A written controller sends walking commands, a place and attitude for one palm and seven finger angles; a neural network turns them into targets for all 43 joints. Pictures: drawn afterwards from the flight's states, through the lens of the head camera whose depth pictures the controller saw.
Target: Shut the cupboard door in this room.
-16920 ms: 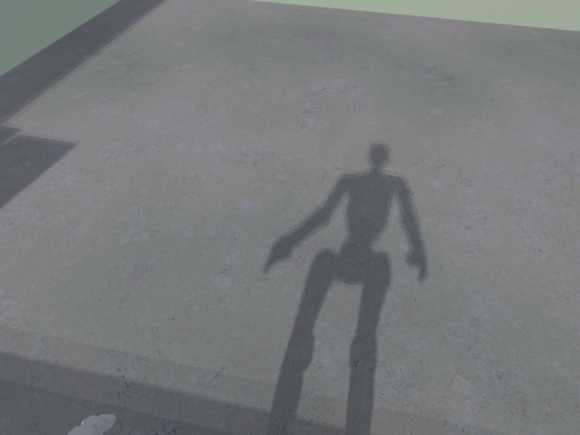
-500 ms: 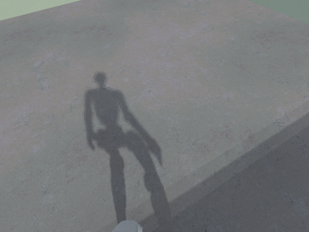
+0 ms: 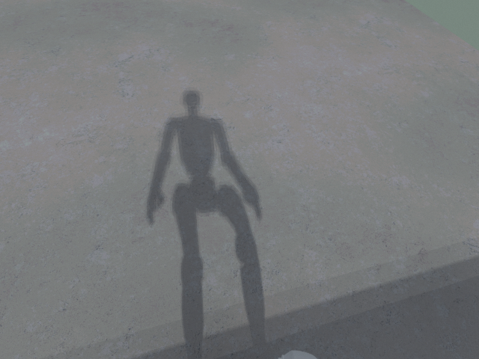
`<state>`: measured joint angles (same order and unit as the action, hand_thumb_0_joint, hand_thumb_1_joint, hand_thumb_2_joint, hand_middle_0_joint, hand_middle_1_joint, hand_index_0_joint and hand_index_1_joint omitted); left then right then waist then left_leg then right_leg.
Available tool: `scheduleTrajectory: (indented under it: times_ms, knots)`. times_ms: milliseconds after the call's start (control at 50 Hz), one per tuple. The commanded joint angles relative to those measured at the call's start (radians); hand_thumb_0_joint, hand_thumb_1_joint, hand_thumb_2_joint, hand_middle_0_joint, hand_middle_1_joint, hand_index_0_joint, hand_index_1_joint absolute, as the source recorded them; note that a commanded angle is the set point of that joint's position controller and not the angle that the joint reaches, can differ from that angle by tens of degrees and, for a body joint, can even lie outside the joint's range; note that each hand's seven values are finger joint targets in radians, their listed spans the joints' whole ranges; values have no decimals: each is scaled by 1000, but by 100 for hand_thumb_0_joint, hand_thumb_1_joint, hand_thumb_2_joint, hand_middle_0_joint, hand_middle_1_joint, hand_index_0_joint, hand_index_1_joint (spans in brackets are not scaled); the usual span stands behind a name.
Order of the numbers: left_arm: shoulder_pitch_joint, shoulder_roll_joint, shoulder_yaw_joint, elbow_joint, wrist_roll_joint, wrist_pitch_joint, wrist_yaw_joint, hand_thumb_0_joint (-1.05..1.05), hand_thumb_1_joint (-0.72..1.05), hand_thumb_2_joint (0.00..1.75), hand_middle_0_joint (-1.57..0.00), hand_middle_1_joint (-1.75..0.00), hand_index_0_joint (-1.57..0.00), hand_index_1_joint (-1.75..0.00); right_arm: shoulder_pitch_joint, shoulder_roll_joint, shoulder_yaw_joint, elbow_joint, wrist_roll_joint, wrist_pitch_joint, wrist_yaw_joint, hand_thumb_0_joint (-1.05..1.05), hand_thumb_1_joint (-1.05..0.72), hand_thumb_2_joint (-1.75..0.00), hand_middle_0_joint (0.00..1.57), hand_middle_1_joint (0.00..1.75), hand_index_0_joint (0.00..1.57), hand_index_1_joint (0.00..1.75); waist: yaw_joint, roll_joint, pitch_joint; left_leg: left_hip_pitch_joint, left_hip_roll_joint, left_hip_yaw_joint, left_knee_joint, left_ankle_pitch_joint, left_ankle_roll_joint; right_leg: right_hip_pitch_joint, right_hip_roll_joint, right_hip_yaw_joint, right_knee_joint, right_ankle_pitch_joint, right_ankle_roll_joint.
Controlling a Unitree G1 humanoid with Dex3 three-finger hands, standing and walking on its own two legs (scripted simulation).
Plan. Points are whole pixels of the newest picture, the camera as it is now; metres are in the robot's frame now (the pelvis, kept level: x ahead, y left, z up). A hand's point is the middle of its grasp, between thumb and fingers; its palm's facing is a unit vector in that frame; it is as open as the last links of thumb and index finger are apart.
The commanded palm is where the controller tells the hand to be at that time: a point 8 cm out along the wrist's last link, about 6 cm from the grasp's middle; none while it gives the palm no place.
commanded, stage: turn or walk to find it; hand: left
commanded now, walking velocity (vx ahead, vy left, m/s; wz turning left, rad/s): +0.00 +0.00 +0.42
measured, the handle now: out of the picture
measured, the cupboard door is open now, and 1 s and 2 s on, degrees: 89 89 89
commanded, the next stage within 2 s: stand and wait in 1.36 s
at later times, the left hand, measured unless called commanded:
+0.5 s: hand out of the picture +0.02 +0.14 -0.15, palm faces +0.23 -0.93 -0.27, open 7.3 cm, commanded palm none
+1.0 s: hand out of the picture -0.08 +0.19 -0.17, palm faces +0.47 -0.85 -0.26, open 7.3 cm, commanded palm none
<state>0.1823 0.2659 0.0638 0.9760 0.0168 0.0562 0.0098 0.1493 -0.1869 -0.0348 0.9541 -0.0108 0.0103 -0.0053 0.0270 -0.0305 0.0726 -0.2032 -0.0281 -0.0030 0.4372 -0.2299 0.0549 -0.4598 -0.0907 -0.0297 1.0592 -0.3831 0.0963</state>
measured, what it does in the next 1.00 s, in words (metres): steps on the spot, turning left: right foot, then left foot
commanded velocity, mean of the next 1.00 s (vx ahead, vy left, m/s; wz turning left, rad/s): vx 0.00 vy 0.00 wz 0.42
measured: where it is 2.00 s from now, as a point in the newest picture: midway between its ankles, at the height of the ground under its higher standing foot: outside the picture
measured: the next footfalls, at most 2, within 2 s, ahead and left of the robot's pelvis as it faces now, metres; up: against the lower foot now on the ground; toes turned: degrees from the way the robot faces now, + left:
right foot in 0.26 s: +0.03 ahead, -0.14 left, +0.00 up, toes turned +4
left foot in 0.74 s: -0.05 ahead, +0.09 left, +0.00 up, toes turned +24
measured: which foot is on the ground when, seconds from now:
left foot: down 0.00-0.26, up 0.28-0.72, down 0.74-1.00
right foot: up 0.00-0.24, down 0.26-0.74, up 0.76-1.00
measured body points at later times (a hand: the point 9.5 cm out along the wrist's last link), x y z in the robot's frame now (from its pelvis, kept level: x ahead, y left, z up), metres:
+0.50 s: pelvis -0.01 -0.06 +0.00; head +0.03 -0.09 +0.44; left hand +0.01 +0.19 -0.13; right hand +0.06 -0.31 -0.17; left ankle -0.08 +0.10 -0.65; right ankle -0.01 -0.15 -0.74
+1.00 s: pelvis -0.04 -0.03 +0.00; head -0.02 +0.00 +0.44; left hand -0.11 +0.24 -0.15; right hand +0.16 -0.20 -0.14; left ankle -0.08 +0.08 -0.74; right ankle +0.01 -0.16 -0.68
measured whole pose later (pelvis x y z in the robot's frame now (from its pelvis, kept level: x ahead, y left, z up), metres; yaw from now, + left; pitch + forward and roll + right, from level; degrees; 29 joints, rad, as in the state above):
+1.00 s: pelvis -0.04 -0.03 +0.00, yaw +25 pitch -1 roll +0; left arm 0.19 0.25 0.06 0.97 0.01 0.06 0.01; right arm 0.12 -0.20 -0.04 0.95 -0.01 0.02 0.00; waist 0.03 -0.02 0.08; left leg -0.22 -0.02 -0.01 0.47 -0.24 0.02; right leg -0.43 -0.09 -0.04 0.99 -0.43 0.09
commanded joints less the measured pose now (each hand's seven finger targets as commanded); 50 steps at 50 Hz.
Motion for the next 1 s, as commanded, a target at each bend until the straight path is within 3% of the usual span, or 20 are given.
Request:
scheduleTrajectory:
  times_ms: [0, 120, 200, 220, 240, 260, 300, 320, 360, 480, 600, 640, 680, 700, 720, 740, 780, 820, 880, 980]
  knots:
    - [-42, 51, 9, -91, -2, -22, 8, 0, 90, 90, -20, -30, -20, -30, 85, -203, -62, -41, -9, -5, -11, 0, -90, -90, 20, 30, 20, 30, -59, 153, -85, 130, 267, -265, -111, 414, 119, -70, -3, 16, -60, -31, 1]
    - [-57, 31, 2, -119, -9, -31, 11, 0, 90, 90, -20, -30, -20, -30, 79, -208, -70, -49, -16, 6, -10, 0, -90, -90, 20, 30, 20, 30, -58, 189, -113, 62, 243, -346, -70, 417, 122, 70, 46, 8, -292, -63, -23]
    - [61, 54, 9, -93, -12, -49, 17, 0, 90, 90, -20, -30, -20, -30, 52, -186, -71, -58, -5, 9, -4, 0, -90, -90, 20, 30, 20, 30, 2, 134, -148, -95, 165, -328, 29, 281, 50, 345, 44, -4, -650, 175, -40]
    - [88, 108, 18, -92, -1, -61, 23, 0, 90, 90, -20, -30, -20, -30, 67, -140, -66, -62, 3, 7, 2, 0, -90, -90, 20, 30, 20, 30, 10, -16, -167, -227, 87, -248, 147, 96, -9, 476, -96, 126, -743, 189, -77]
    - [88, 178, 32, -98, 10, -65, 27, 0, 90, 90, -20, -30, -20, -30, 71, -88, -56, -88, 3, 5, 6, 0, -90, -90, 20, 30, 20, 30, 11, -240, -132, -385, -52, -76, 349, -268, -76, 501, -333, 350, -779, 264, -191]
    - [80, 178, 40, -111, 0, -63, 30, 0, 90, 90, -20, -30, -20, -30, 52, -137, -71, -89, -8, 24, 1, 0, -90, -90, 20, 30, 20, 30, 22, -233, -122, -355, -19, -98, 537, -358, -77, 360, -401, 365, -802, 267, -261]
    - [-14, 119, 27, -131, -3, -60, 29, 0, 90, 90, -20, -30, -20, -30, 62, -134, -76, -49, -12, 40, 9, 0, -90, -90, 20, 30, 20, 30, -27, -96, -39, -357, 17, -106, 739, -254, -78, 252, -295, 243, -793, 223, -248]
    - [-45, 91, 17, -136, -3, -65, 26, 0, 90, 90, -20, -30, -20, -30, 89, -124, -74, -30, -14, 43, 16, 0, -90, -90, 20, 30, 20, 30, -50, -76, -31, -358, 30, -88, 772, -192, -89, 257, -244, 152, -767, 277, -225]
    - [-38, 64, 12, -133, -3, -72, 25, 0, 90, 90, -20, -30, -20, -30, 120, -112, -69, -13, -12, 45, 19, 0, -90, -90, 20, 30, 20, 30, -55, -107, -43, -356, 42, -66, 793, -134, -107, 279, -210, 67, -750, 365, -201]
    - [89, 102, 22, -81, 7, -74, 24, 0, 90, 90, -20, -30, -20, -30, 25, -101, -52, -25, -8, 44, 17, 0, -90, -90, 20, 30, 20, 30, 1, -133, -54, -326, 60, -14, 618, -202, -133, 372, -244, 34, -710, 544, -228]
    - [132, 141, 36, -48, 15, -63, 21, 0, 90, 90, -20, -30, -20, -30, -44, -89, -32, -44, 4, 26, 14, 0, -90, -90, 20, 30, 20, 30, 31, -182, -91, -215, 49, 57, 343, -249, -112, 414, -263, 3, -643, 664, -243]
    - [122, 149, 37, -40, 13, -58, 20, 0, 90, 90, -20, -30, -20, -30, -18, -96, -30, -42, 5, 20, 12, 0, -90, -90, 20, 30, 20, 30, 11, -176, -114, -139, 39, 83, 213, -184, -102, 402, -260, -17, -599, 660, -219]
    - [96, 141, 37, -40, 1, -52, 19, 0, 90, 90, -20, -30, -20, -30, 46, -122, -36, -26, 1, 7, 13, 0, -90, -90, 20, 30, 20, 30, -34, -117, -142, 41, 55, 84, -31, 35, -86, 315, -227, -82, -484, 551, -146]
    - [112, 102, 33, -55, -6, -44, 15, 0, 90, 90, -20, -30, -20, -30, 71, -203, -52, -28, -6, -5, 12, 0, -90, -90, 20, 30, 20, 30, -49, 87, -174, 207, 203, -99, -89, 236, -28, 133, -149, -139, -327, 311, -83]
    - [96, 39, 11, -88, -7, -40, 9, 0, 90, 90, -20, -30, -20, -30, 113, -286, -73, -26, -8, -2, 8, 0, -90, -90, 20, 30, 20, 30, -69, 330, -160, 281, 421, -341, -82, 604, 98, -85, -42, -148, -153, -231, -25]
    - [16, 55, 4, -102, 2, -26, 18, 0, 90, 90, -20, -30, -20, -30, 153, -288, -73, -5, -7, 3, 0, 0, -90, -90, 20, 30, 20, 30, -106, 280, -159, 188, 436, -331, -92, 555, 149, -55, -37, -56, -44, -281, -31]
    - [-23, 59, 12, -90, -4, -24, 11, 0, 90, 90, -20, -30, -20, -30, 67, -247, -63, -24, -11, 4, -15, 0, -90, -90, 20, 30, 20, 30, -74, 232, -85, 120, 363, -289, -91, 467, 151, -102, -39, -4, 35, -174, -28]
    - [22, 58, 13, -64, -2, -26, 2, 0, 90, 90, -20, -30, -20, -30, 1, -216, -50, -45, -9, -3, -15, 0, -90, -90, 20, 30, 20, 30, -34, 187, -79, 107, 288, -193, -83, 488, 110, -75, -28, -6, 38, -76, -20]
    - [33, 57, 9, -60, -3, -23, 1, 0, 90, 90, -20, -30, -20, -30, 6, -215, -50, -52, -6, -5, -11, 0, -90, -90, 20, 30, 20, 30, -33, 169, -87, 93, 263, -176, -96, 459, 104, -43, -16, -5, -4, -42, -11]
    - [-24, 43, 5, -99, -5, -25, 4, 0, 90, 90, -20, -30, -20, -30, 42, -220, -63, -53, -12, 2, -7, 0, -90, -90, 20, 30, 20, 30, -56, 176, -89, 81, 265, -252, -87, 404, 120, -2, 10, -4, -158, -73, -11]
